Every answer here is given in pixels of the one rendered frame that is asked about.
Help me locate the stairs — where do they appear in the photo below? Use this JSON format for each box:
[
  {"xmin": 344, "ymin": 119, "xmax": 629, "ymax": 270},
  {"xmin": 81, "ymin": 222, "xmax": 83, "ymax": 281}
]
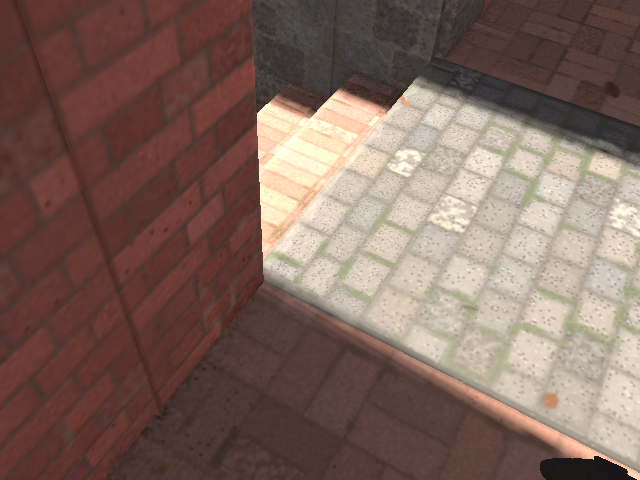
[{"xmin": 256, "ymin": 74, "xmax": 404, "ymax": 260}]

